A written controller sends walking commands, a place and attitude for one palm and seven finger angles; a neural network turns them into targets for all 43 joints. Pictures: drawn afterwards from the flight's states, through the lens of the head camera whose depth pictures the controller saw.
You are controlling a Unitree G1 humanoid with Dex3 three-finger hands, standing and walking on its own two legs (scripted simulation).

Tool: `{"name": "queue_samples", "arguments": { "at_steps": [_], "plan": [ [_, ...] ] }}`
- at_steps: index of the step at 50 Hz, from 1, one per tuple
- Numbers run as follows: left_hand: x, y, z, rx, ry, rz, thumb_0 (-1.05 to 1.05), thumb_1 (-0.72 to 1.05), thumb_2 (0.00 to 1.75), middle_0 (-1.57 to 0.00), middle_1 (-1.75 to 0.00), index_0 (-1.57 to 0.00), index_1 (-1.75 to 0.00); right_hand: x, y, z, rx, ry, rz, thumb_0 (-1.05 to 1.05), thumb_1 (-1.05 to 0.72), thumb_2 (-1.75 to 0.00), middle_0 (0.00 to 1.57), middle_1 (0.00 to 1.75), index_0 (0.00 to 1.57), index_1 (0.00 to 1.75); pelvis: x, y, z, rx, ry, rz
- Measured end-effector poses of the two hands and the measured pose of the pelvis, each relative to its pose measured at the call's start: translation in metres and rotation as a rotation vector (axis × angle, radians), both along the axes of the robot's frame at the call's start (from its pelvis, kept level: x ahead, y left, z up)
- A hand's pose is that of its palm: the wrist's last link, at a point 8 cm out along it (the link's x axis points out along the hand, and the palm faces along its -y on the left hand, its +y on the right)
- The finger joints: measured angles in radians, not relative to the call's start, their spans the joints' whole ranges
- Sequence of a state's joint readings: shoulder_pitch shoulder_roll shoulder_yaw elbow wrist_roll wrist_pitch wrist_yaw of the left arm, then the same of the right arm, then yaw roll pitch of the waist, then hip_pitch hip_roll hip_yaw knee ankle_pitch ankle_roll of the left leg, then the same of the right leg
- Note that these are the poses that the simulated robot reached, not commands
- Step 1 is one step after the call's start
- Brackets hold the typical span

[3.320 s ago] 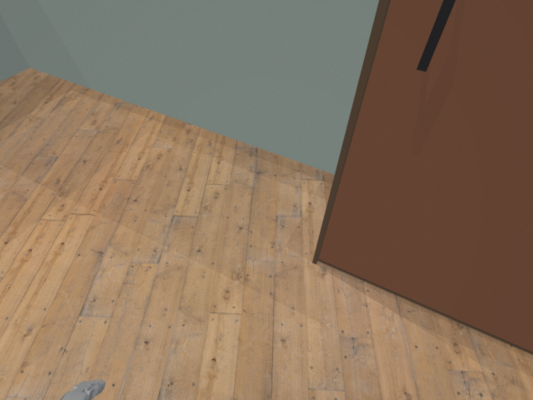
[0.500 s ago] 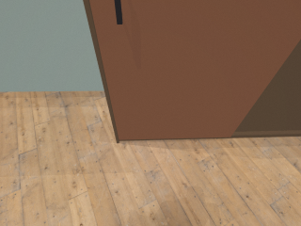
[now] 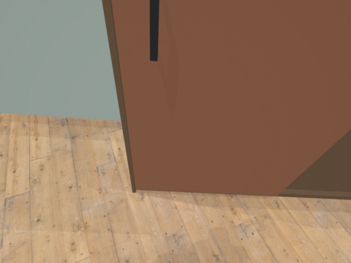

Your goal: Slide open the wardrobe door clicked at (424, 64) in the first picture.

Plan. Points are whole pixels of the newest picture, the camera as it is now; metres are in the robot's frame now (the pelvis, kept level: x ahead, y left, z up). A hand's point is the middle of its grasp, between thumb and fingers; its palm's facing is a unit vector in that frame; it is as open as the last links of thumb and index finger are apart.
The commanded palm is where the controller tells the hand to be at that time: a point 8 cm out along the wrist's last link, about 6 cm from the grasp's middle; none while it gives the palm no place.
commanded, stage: come to a stop and stand still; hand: left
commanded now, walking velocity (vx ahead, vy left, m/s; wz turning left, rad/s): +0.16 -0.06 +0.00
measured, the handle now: (155, 14) +0.57 +0.10 +0.27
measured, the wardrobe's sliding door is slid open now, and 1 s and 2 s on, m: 0.00 0.00 0.00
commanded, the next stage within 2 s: look again from close up in 1.80 s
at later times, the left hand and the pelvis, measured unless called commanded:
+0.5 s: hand (113, 259) +0.16 +0.16 -0.17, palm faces +0.09 -0.97 -0.22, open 7.3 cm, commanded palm none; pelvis +0.08 -0.03 +0.00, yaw +4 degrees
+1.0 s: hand out of the picture +0.02 +0.20 -0.17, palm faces +0.07 -0.98 -0.20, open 7.4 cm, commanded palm none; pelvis +0.03 +0.03 +0.01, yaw +2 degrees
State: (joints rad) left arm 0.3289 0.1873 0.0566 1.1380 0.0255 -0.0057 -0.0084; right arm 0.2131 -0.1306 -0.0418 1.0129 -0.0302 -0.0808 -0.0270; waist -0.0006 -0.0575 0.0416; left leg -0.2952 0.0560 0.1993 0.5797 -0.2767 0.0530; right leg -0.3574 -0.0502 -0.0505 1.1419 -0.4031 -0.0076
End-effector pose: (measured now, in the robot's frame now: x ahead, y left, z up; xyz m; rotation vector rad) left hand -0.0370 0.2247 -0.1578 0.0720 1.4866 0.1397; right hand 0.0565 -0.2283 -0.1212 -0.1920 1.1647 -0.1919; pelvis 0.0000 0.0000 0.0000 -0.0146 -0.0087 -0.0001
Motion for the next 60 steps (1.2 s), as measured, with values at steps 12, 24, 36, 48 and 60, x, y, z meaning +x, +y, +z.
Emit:
{"name": "queue_samples", "arguments": {
  "at_steps": [12, 24, 36, 48, 60],
  "plan": [
    [0.146, -0.013, 0.02, 0.067, -0.179, -0.045, 0.01, 0.93, 0.9, -0.2, -0.3, -0.2, -0.3, -0.013, -0.003, -0.014, 0.078, 0.266, -0.059, 0.0, -0.92, -0.9, 0.2, 0.3, 0.2, 0.3, 0.071, -0.021, 0.007, 0.023, -0.017, 0.018],
    [0.183, -0.023, 0.024, 0.112, -0.267, -0.008, 0.0, 0.92, 0.89, -0.21, -0.3, -0.21, -0.3, 0.039, -0.026, -0.03, 0.074, 0.259, -0.022, 0.01, -0.91, -0.9, 0.2, 0.3, 0.19, 0.3, 0.078, -0.028, -0.001, 0.025, -0.002, 0.064],
    [0.129, 0.03, 0.007, 0.065, -0.212, 0.041, 0.0, 0.91, 0.89, -0.2, -0.3, -0.2, -0.3, 0.057, 0.007, 0.002, -0.021, 0.066, 0.044, 0.01, -0.91, -0.9, 0.2, 0.3, 0.19, 0.3, 0.051, 0.013, 0.001, -0.001, -0.007, 0.056],
    [0.053, 0.028, 0.019, 0.076, -0.049, 0.026, 0.0, 0.91, 0.9, -0.2, -0.3, -0.2, -0.3, 0.02, 0.027, -0.012, 0.042, 0.128, 0.001, 0.01, -0.93, -0.9, 0.2, 0.3, 0.2, 0.3, 0.038, 0.025, 0.007, 0.022, -0.002, 0.034],
    [0.035, 0.002, 0.021, 0.028, -0.051, 0.005, 0.0, 0.9, 0.9, -0.2, -0.3, -0.2, -0.3, -0.05, 0.037, -0.015, 0.093, 0.261, -0.025, 0.01, -0.92, -0.9, 0.2, 0.3, 0.2, 0.3, 0.021, 0.022, 0.013, 0.02, -0.021, 0.033]
  ]
}}
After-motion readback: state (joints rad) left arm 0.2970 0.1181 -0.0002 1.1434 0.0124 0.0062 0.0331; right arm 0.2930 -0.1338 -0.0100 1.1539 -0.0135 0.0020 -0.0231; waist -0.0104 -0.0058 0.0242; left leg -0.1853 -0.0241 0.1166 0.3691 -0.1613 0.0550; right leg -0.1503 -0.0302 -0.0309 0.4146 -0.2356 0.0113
